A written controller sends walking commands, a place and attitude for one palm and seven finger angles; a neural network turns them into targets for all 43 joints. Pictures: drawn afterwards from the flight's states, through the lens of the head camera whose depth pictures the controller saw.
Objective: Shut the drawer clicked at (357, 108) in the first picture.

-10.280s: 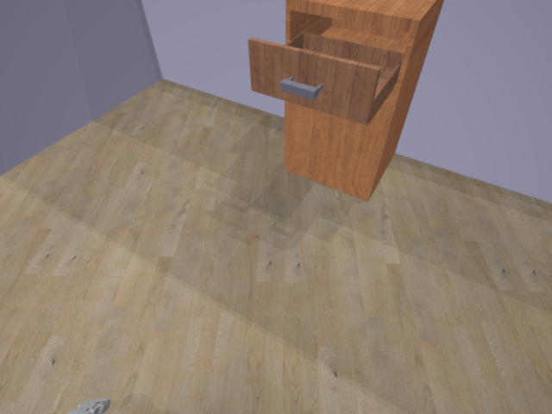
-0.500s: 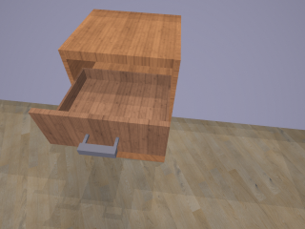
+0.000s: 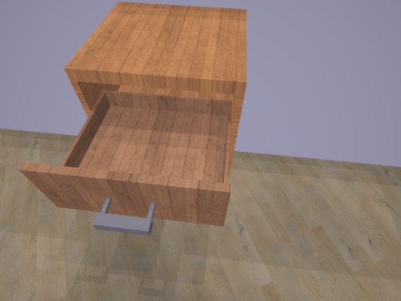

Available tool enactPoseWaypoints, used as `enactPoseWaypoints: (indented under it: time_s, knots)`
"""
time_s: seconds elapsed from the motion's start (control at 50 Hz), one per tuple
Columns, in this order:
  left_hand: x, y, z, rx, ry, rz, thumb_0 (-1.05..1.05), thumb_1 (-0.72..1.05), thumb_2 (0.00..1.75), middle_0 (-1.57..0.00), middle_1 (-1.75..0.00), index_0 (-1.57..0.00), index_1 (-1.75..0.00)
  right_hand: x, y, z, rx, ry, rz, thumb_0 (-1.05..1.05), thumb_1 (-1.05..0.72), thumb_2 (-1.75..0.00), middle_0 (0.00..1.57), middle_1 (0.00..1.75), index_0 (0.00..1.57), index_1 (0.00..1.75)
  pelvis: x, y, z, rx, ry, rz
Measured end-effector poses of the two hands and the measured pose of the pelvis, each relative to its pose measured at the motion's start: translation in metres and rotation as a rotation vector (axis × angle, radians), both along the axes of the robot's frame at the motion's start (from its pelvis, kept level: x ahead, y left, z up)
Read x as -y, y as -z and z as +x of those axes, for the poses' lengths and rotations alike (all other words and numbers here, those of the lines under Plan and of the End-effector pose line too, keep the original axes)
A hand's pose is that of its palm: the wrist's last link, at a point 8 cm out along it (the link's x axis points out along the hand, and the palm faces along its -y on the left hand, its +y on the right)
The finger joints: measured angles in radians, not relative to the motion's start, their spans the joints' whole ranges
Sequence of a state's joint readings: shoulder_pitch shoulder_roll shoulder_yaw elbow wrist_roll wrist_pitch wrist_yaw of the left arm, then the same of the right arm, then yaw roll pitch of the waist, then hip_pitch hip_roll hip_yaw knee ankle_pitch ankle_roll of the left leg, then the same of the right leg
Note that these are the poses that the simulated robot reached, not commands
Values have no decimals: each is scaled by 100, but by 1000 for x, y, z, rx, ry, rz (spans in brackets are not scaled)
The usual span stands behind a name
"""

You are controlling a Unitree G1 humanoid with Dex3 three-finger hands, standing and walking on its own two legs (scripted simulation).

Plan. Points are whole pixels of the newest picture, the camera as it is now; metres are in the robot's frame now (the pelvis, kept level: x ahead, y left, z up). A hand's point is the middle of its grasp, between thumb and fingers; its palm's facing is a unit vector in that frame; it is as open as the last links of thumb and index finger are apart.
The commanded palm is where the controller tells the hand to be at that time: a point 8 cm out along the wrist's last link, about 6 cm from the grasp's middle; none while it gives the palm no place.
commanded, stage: come to a stop and stand still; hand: left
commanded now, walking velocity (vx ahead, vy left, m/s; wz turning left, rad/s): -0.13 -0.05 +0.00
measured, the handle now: (126, 214) +0.30 +0.18 -0.04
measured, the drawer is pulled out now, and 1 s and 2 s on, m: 0.30 0.30 0.28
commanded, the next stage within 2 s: look again from close up in 0.82 s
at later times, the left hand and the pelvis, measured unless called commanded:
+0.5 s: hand out of the picture +0.03 +0.17 -0.16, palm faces -0.02 -0.97 -0.24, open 7.4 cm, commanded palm none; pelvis +0.00 -0.01 +0.00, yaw -1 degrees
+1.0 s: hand out of the picture +0.03 +0.17 -0.16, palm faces -0.02 -0.98 -0.21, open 7.4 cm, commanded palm none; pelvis +0.01 +0.00 +0.01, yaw -1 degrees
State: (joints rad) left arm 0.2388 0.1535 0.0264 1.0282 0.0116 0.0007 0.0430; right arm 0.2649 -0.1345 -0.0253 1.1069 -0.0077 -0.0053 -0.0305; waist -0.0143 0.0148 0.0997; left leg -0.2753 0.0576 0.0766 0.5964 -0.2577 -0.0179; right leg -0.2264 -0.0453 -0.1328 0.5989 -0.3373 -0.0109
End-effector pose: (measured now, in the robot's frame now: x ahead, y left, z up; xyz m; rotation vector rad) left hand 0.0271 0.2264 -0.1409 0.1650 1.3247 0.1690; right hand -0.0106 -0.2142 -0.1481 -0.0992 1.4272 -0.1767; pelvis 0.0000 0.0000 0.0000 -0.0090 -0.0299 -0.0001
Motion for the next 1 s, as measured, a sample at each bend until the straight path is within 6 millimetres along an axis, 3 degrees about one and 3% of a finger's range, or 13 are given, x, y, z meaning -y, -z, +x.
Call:
enactPoseWaypoints:
  time_s: [0.18, 0.32, 0.5, 0.66, 0.8, 0.9, 1.0]
  knots:
    - [-11, -5, 13, -15, 7, 1, 1, 92, 90, -20, -30, -20, -30, 9, -16, 60, 99, -48, -50, 1, -94, -90, 20, 30, 20, 30, -7, -8, 10, -21, 22, 24]
    - [-7, -11, 6, -28, 33, 29, 1, 91, 90, -20, -30, -20, -30, 19, -14, 80, 170, -42, -33, 0, -92, -90, 20, 30, 20, 30, 5, -8, 2, -23, 35, 23]
    - [6, -9, 1, 33, 55, 20, 1, 90, 90, -20, -30, -21, -30, 29, -14, 64, 207, -41, -27, 0, -91, -90, 20, 30, 20, 30, 9, -3, -3, -8, 20, 5]
    - [-1, -13, 15, 90, 61, 11, 1, 91, 90, -20, -30, -21, -30, 18, -13, 26, 139, -57, -18, 0, -92, -90, 20, 30, 20, 30, 3, -5, -5, -12, 10, 6]
    - [-5, -15, 13, 51, 63, 15, 1, 91, 90, -20, -30, -21, -30, 9, -12, -2, 44, -47, 9, 0, -92, -90, 20, 30, 20, 30, 2, -8, 0, -30, 14, 13]
    - [-2, -14, 6, 10, 54, 10, 1, 91, 90, -20, -30, -20, -30, 4, -11, -6, 12, -37, 21, 0, -91, -90, 20, 30, 20, 30, 3, -9, 7, -30, 18, 16]
    - [5, -11, 2, -17, 44, -4, 1, 91, 90, -20, -30, -20, -30, 3, -10, 3, 16, -31, 23, 0, -91, -90, 20, 30, 20, 30, 5, -9, 13, -23, 21, 18]
